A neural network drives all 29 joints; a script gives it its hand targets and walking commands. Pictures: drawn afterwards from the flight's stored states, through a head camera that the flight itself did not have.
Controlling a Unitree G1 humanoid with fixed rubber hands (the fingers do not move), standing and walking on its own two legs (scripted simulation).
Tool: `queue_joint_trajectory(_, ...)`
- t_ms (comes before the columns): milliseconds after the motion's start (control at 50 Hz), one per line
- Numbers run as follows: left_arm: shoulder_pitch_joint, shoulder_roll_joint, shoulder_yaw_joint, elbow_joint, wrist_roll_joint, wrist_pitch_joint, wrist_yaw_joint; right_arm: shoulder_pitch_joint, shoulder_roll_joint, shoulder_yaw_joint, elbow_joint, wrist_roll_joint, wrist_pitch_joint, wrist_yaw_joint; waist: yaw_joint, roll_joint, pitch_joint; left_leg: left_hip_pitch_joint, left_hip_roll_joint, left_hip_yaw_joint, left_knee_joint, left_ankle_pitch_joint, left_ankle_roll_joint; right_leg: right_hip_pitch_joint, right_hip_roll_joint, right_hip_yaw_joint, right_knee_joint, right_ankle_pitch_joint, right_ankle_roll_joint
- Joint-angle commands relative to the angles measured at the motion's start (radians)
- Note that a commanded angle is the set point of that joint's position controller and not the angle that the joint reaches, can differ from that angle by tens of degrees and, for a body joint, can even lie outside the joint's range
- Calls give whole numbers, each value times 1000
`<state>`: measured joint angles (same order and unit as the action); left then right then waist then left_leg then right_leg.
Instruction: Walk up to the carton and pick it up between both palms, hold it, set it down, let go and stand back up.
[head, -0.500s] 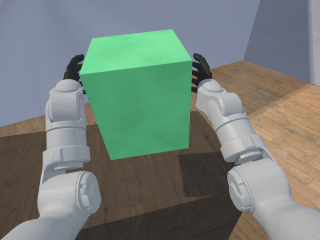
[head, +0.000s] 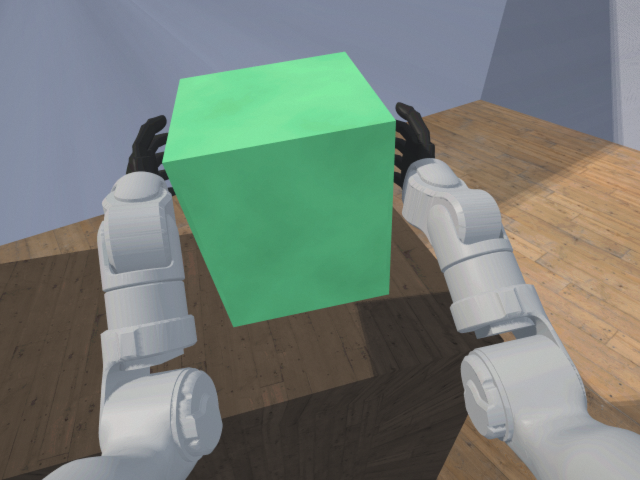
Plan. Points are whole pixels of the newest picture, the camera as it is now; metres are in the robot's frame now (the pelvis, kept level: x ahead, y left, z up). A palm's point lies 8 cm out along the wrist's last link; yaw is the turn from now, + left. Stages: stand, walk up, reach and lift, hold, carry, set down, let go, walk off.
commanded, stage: hold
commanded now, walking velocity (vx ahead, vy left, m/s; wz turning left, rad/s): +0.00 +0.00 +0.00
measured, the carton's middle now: (288, 190) +0.40 +0.01 +0.22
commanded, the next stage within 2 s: none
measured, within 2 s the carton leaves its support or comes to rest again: neither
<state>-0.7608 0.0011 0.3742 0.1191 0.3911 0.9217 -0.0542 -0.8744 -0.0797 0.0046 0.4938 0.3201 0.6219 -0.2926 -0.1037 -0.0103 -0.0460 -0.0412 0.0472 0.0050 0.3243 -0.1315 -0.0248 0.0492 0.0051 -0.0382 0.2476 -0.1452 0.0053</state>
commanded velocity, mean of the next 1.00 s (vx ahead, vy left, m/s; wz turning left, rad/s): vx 0.00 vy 0.00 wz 0.00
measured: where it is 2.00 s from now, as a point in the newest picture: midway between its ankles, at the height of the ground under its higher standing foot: outside the picture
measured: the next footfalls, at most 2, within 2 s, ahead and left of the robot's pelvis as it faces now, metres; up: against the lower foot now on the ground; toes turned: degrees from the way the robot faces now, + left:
none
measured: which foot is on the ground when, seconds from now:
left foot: down 0.00-1.00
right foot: down 0.00-1.00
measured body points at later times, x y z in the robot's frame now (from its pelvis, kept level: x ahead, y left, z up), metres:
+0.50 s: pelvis +0.02 -0.01 +0.00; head -0.07 +0.01 +0.44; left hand +0.41 +0.18 +0.28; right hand +0.41 -0.12 +0.28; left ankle +0.04 +0.13 -0.75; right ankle +0.01 -0.12 -0.75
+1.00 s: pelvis +0.01 +0.01 +0.00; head -0.07 +0.02 +0.44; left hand +0.37 +0.16 +0.26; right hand +0.37 -0.14 +0.26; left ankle +0.04 +0.13 -0.75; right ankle +0.01 -0.12 -0.75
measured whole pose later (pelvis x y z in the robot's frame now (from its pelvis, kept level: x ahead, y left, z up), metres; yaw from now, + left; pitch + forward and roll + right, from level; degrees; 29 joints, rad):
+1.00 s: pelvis +0.01 +0.01 +0.00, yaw +0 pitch -10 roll -1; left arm -0.73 -0.02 0.37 0.05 0.41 0.95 -0.05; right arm -0.84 -0.09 0.03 0.44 0.36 0.63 -0.32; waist -0.12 0.00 -0.03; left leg -0.02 0.04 0.01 0.34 -0.16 -0.02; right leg 0.09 0.00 -0.03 0.23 -0.15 0.01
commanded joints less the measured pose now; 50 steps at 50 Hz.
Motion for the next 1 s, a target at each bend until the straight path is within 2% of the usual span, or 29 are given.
queue_joint_trajectory(0,-829,-472,-368,144,-218,-135,-195,-911,562,173,-135,14,-122,177,29,22,-275,-41,-69,57,-109,-179,59,-52,50,-6,-35,-176,37)
queue_joint_trajectory(40,-895,-448,-333,202,-225,-169,-195,-954,573,139,-72,-7,-150,192,38,15,-300,-71,-71,54,-106,-217,72,-51,40,10,-31,-220,35)
queue_joint_trajectory(120,-994,-427,-292,265,-241,-228,-181,-982,589,101,17,-27,-190,200,49,2,-397,-26,-89,45,-64,-146,50,-76,23,24,-45,-225,33)
queue_joint_trajectory(240,-975,-421,-242,354,-226,-235,-176,-966,553,74,94,-14,-196,193,28,24,-382,18,-98,42,-37,-56,27,-95,24,21,-52,-159,41)
queue_joint_trajectory(320,-886,-410,-225,343,-204,-212,-189,-933,531,97,48,25,-187,169,12,43,-371,57,-107,42,-9,76,13,-44,26,23,-46,3,48)
queue_joint_trajectory(400,-786,-440,-262,229,-207,-186,-207,-875,525,170,-66,88,-171,133,2,46,-411,129,-106,32,27,289,-11,61,46,8,-19,281,52)
queue_joint_trajectory(460,-725,-488,-344,87,-230,-166,-215,-811,525,239,-180,133,-155,107,-27,47,-439,192,-103,14,60,447,-42,128,57,1,6,459,55)
queue_joint_trajectory(500,-702,-514,-402,-23,-249,-151,-215,-761,520,280,-262,168,-141,92,-41,67,-445,219,-101,8,73,532,-61,160,71,-8,15,523,51)
queue_joint_trajectory(580,-659,-542,-505,-202,-273,-119,-189,-710,498,331,-398,217,-119,79,-60,122,-435,250,-92,-1,92,646,-100,153,90,-27,16,531,45)
queue_joint_trajectory(600,-660,-542,-522,-233,-270,-111,-183,-700,490,326,-397,219,-110,80,-70,140,-410,255,-87,-7,92,648,-108,132,92,-28,9,504,40)
queue_joint_trajectory(660,-652,-535,-547,-295,-263,-78,-171,-660,470,319,-414,231,-89,94,-74,172,-358,239,-79,-8,83,635,-117,104,98,-30,9,455,32)
queue_joint_trajectory(760,-627,-520,-526,-301,-240,-42,-171,-670,480,324,-439,223,-72,114,-45,143,-338,194,-64,-2,55,559,-104,114,96,-24,14,410,23)
queue_joint_trajectory(880,-625,-519,-474,-192,-220,-40,-185,-742,491,320,-434,177,-72,123,-5,67,-367,169,-73,23,20,393,-61,95,83,-21,5,332,30)
queue_joint_trajectory(920,-661,-508,-450,-133,-210,-52,-190,-777,502,298,-381,146,-76,130,4,47,-349,145,-72,37,-2,286,-42,62,78,-27,-8,233,32)
queue_joint_trajectory(980,-726,-487,-396,-3,-196,-80,-199,-826,522,249,-261,85,-87,150,21,18,-299,74,-71,52,-60,66,8,-5,65,-20,-32,27,34)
